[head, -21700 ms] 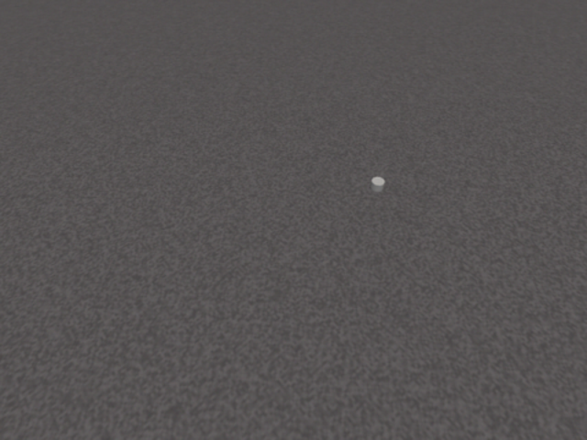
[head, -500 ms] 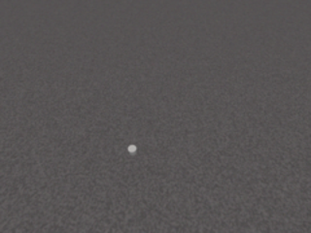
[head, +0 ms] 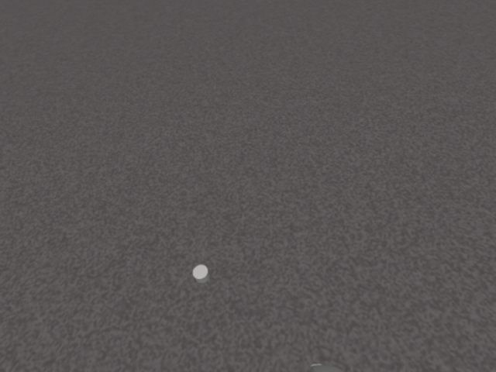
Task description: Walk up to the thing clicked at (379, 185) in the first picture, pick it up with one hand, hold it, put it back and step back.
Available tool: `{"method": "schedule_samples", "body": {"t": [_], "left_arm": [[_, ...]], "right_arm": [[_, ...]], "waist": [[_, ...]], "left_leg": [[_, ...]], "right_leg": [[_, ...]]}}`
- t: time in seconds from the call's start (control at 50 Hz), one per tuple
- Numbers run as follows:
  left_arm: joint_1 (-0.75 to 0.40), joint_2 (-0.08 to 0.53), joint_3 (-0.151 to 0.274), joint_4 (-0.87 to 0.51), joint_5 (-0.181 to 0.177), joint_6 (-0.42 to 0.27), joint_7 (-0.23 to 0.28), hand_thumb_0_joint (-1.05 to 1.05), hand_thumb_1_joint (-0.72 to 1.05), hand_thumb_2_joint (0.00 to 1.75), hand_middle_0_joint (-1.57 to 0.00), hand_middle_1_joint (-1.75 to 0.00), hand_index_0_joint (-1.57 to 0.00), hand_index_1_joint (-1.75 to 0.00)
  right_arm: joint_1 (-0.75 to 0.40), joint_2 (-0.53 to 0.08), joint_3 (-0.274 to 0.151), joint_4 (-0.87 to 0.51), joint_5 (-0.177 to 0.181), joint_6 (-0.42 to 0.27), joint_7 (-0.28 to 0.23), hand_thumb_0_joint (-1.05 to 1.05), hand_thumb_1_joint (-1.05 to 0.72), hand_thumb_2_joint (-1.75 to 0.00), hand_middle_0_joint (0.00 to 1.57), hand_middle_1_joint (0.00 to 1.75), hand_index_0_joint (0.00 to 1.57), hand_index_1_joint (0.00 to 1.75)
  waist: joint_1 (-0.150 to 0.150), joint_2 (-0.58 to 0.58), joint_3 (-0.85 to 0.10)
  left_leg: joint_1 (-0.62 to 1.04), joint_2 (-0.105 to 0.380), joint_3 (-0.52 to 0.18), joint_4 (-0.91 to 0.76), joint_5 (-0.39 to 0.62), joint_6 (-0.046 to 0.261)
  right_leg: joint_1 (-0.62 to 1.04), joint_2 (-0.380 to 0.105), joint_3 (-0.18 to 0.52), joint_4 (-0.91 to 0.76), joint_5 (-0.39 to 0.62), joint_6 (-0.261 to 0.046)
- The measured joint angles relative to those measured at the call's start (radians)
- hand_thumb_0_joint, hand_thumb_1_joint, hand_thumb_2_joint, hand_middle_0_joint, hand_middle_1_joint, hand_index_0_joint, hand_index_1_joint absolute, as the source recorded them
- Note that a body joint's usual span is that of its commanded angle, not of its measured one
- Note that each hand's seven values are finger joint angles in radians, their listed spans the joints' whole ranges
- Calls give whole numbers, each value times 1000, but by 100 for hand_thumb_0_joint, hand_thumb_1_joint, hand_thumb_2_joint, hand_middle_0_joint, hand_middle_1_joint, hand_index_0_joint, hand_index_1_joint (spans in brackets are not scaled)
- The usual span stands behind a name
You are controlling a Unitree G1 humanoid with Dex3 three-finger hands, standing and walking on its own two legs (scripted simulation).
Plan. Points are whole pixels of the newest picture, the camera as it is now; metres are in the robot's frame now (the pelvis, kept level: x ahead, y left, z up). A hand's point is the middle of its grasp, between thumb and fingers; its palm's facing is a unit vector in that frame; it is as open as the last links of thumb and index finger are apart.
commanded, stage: walk up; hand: left
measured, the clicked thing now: (201, 273) +0.62 +0.26 -0.73
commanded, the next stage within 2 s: stand in 1.70 s
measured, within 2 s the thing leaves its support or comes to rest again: neither
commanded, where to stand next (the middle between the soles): +0.22 +0.03 m, yaw -2 degrees
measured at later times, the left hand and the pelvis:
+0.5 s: hand (115, 369) +0.18 +0.28 -0.15, palm faces -0.08 -0.93 -0.36, open 7.4 cm; pelvis +0.12 +0.01 +0.00, yaw -2 degrees
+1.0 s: hand (135, 310) +0.27 +0.25 -0.13, palm faces -0.04 -0.94 -0.34, open 7.4 cm; pelvis +0.15 +0.00 +0.02, yaw -1 degrees
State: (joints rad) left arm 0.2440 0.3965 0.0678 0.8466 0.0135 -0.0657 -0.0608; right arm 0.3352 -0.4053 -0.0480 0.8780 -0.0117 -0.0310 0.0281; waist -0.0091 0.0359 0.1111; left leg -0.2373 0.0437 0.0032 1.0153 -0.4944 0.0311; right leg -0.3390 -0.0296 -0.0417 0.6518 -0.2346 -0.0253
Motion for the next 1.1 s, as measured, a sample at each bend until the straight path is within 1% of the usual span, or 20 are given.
{"method": "schedule_samples", "body": {"t": [0.04,0.08,0.14,0.18,0.22,0.26,0.3,0.34,0.36,0.4,0.44,0.48,0.5,0.52,0.56,0.58,0.6,0.64,0.88,1.1], "left_arm": [[10,-15,-11,-15,-7,-1,7,0,91,90,-20,-30,-20,-30],[28,-23,-19,-24,-5,0,10,0,91,90,-20,-30,-20,-30],[54,-18,-24,-36,4,2,11,0,90,90,-20,-30,-20,-30],[64,-8,-26,-41,7,6,16,0,90,90,-20,-30,-20,-30],[68,2,-31,-39,4,15,24,0,90,90,-20,-30,-20,-30],[70,8,-37,-30,-4,31,32,0,90,90,-20,-30,-20,-30],[54,14,-36,-12,-10,51,41,0,90,90,-20,-30,-20,-30],[48,20,-37,6,-9,62,45,0,91,90,-20,-30,-20,-30],[46,23,-37,15,-7,64,46,0,91,90,-20,-30,-20,-30],[44,25,-37,32,-7,61,44,0,91,90,-20,-30,-20,-30],[43,21,-36,48,-6,52,43,0,91,90,-20,-30,-20,-30],[41,15,-35,62,-3,42,44,0,91,90,-20,-30,-20,-30],[37,11,-34,72,0,38,47,0,91,90,-20,-30,-20,-30],[31,3,-33,82,4,35,51,0,91,90,-20,-30,-20,-30],[27,-2,-39,95,7,31,52,0,91,90,-20,-30,-20,-30],[23,-4,-44,101,6,32,51,0,91,90,-20,-30,-20,-30],[17,-7,-49,108,3,33,51,0,91,90,-20,-30,-20,-30],[-5,-13,-55,123,-2,38,52,0,91,90,-20,-30,-20,-30],[-153,-28,-67,185,-16,43,59,0,91,90,-20,-30,-20,-30],[-195,-41,-66,266,-12,54,52,0,91,90,-20,-30,-20,-30]], "right_arm": [[-16,-6,2,-6,7,0,2,1,-90,-90,20,30,20,30],[-27,-10,1,-18,7,-7,10,0,-90,-90,20,29,20,30],[-31,-10,-3,-34,-2,-15,22,0,-90,-90,20,29,20,30],[-34,-8,-4,-35,-6,-17,19,0,-90,-90,20,29,20,30],[-40,-6,-4,-30,-8,-20,11,0,-90,-90,20,29,20,30],[-40,-10,-5,-25,-12,-29,-1,0,-90,-90,20,29,20,30],[-54,6,-4,-18,-18,-31,-9,0,-90,-90,20,29,20,30],[-65,22,8,-23,-16,-30,-5,0,-90,-90,20,29,20,30],[-69,29,14,-26,-16,-29,-5,0,-90,-90,20,29,20,30],[-74,37,23,-31,-18,-29,-6,0,-90,-90,20,30,21,30],[-81,32,28,-33,-18,-26,-6,0,-90,-90,20,30,21,30],[-89,22,31,-31,-13,-18,-7,0,-90,-90,20,30,21,30],[-94,17,31,-26,-8,-12,-9,0,-90,-90,20,30,21,30],[-100,12,31,-16,-1,-4,-12,0,-90,-90,20,30,21,30],[-113,15,31,8,9,12,-17,0,-90,-90,20,30,21,30],[-120,17,33,20,12,14,-19,0,-90,-90,20,30,21,30],[-127,16,35,32,14,12,-19,0,-90,-90,20,30,21,30],[-140,19,37,58,16,5,-19,0,-90,-90,20,30,20,30],[-225,45,58,177,19,8,-18,0,-90,-90,20,30,21,30],[-249,42,58,254,9,11,-18,0,-90,-90,20,30,20,30]], "waist": [[10,8,-2],[14,13,-11],[21,7,-22],[30,-7,-20],[37,-22,-17],[35,-29,-21],[31,-63,-15],[24,-82,-13],[20,-90,-14],[14,-97,-17],[8,-89,-19],[4,-73,-20],[5,-60,-19],[4,-39,-17],[10,-30,-29],[14,-31,-32],[14,-28,-34],[13,-26,-37],[7,-31,-39],[2,-45,-53]], "left_leg": [[-85,-11,-8,91,30,6],[-144,3,0,55,73,1],[-190,25,16,-98,104,-15],[-194,28,25,-210,144,-23],[-175,19,35,-314,219,-23],[-137,6,34,-415,318,-15],[-145,-10,45,-370,290,-20],[-139,-7,51,-353,259,-14],[-131,-5,53,-358,253,-13],[-115,1,57,-374,249,-17],[-107,10,57,-377,241,-25],[-108,19,53,-355,221,-34],[-111,27,47,-335,206,-41],[-112,40,35,-318,193,-47],[-106,28,18,-311,156,-38],[-94,15,15,-326,165,-35],[-82,9,14,-346,197,-38],[-64,0,16,-368,197,-50],[19,-4,12,-490,239,-56],[83,-4,13,-616,304,-56]], "right_leg": [[36,2,2,-35,-4,-6],[67,6,2,-78,0,-9],[98,10,0,-111,-10,-10],[107,9,3,-102,-30,2],[104,5,8,-63,-66,15],[85,2,11,13,-124,27],[52,-4,44,110,-203,6],[16,15,65,211,-290,-6],[2,19,66,239,-301,-9],[-12,13,57,230,-289,-11],[-6,4,43,160,-257,-9],[26,1,32,42,-174,-7],[42,6,25,4,-90,7],[55,17,14,-6,-71,20],[59,18,14,2,-91,28],[61,12,19,7,-102,30],[65,8,22,9,-109,32],[76,-1,24,2,-114,37],[162,-3,14,-120,-69,38],[231,1,10,-258,4,42]]}}
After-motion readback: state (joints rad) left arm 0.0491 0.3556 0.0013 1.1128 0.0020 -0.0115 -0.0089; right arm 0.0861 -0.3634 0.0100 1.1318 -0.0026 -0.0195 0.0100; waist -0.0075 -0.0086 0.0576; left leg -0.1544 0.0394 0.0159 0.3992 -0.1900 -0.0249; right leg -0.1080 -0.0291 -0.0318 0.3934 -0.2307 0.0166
